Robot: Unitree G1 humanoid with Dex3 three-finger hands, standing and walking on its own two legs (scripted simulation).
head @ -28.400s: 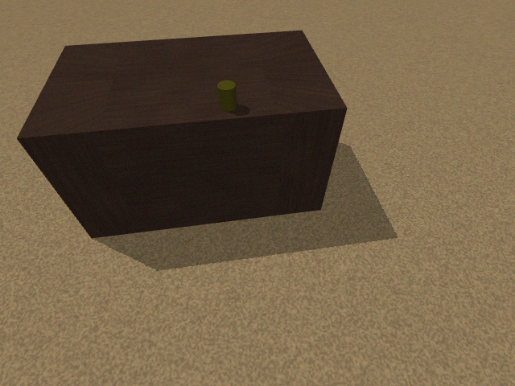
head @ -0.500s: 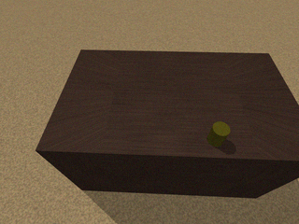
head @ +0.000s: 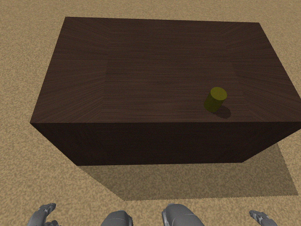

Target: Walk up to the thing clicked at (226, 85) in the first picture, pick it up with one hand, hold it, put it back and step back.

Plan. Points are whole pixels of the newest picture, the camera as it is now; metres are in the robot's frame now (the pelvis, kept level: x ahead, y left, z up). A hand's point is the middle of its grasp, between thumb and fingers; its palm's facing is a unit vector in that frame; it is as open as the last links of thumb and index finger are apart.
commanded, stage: step back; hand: right
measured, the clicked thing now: (214, 99) +0.54 -0.25 -0.12
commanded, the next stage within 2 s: none
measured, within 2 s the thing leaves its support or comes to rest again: neither
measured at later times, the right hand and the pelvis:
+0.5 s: hand out of the picture -0.02 -0.26 -0.15, palm faces -0.12 +0.90 -0.42, open 7.4 cm; pelvis -0.12 +0.01 -0.01, yaw +3 degrees
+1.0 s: hand out of the picture -0.15 -0.31 -0.15, palm faces +0.01 +0.92 -0.39, open 7.4 cm; pelvis -0.27 -0.04 -0.01, yaw -3 degrees
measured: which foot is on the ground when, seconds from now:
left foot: down 0.00-0.12, up 0.14-0.42, down 0.44-0.90, up 0.92-1.00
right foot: up 0.00-0.08, down 0.10-0.46, up 0.48-0.86, down 0.88-1.00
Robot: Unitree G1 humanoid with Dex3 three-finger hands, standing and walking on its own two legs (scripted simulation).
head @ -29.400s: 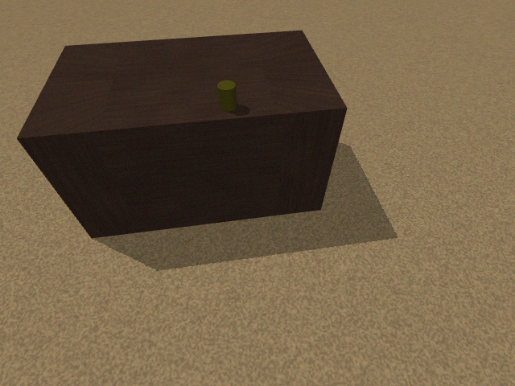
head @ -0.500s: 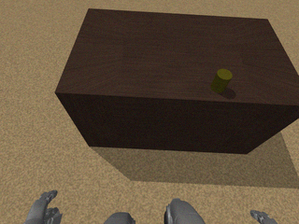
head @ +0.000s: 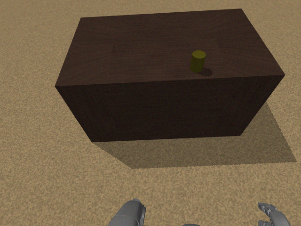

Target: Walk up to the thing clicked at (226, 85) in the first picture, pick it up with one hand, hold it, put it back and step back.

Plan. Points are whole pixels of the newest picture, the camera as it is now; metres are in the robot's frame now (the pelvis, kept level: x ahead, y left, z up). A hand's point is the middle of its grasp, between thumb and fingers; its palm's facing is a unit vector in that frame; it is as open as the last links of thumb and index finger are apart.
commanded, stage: step back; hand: right
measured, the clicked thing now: (197, 61) +0.82 -0.18 -0.12
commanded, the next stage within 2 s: stand in 1.74 s
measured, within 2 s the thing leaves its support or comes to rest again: neither
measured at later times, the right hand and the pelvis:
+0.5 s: hand out of the picture -0.02 -0.30 -0.14, palm faces -0.11 +0.90 -0.41, open 7.4 cm; pelvis -0.16 -0.04 -0.01, yaw +2 degrees
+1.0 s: hand out of the picture -0.18 -0.30 -0.15, palm faces -0.18 +0.92 -0.35, open 7.4 cm; pelvis -0.27 -0.05 +0.00, yaw +9 degrees
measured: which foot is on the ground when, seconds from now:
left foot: up 0.00-0.18, down 0.20-0.54, up 0.56-0.86, down 0.88-1.00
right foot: down 0.00-0.22, up 0.24-0.50, down 0.52-1.00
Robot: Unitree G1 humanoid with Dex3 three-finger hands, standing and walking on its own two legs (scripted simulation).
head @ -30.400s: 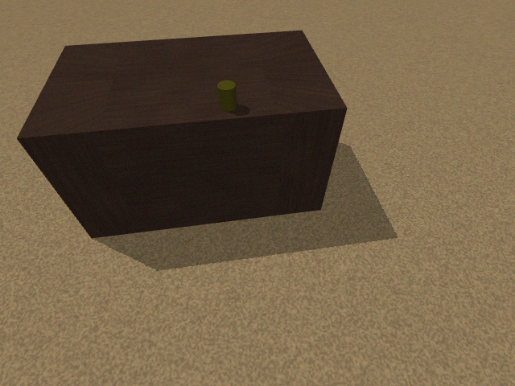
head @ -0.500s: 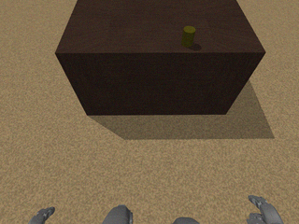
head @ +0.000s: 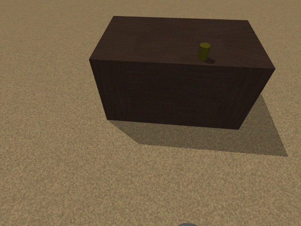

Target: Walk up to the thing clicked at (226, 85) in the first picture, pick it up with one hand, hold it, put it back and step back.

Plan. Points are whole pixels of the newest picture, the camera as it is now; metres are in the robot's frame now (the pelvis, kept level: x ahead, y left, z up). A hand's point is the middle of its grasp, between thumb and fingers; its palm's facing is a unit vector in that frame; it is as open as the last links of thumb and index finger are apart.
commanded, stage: step back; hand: right
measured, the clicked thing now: (203, 51) +1.06 -0.29 -0.12
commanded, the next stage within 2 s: stand in 0.74 s
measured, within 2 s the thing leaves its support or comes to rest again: neither
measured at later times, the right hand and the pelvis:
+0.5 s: hand out of the picture +0.11 -0.24 -0.15, palm faces -0.01 +0.93 -0.37, open 7.4 cm; pelvis +0.04 +0.02 +0.00, yaw -2 degrees
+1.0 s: hand out of the picture +0.14 -0.24 -0.13, palm faces +0.04 +0.94 -0.33, open 7.4 cm; pelvis +0.04 +0.02 +0.02, yaw -2 degrees
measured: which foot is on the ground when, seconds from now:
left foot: down 0.00-1.00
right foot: down 0.00-1.00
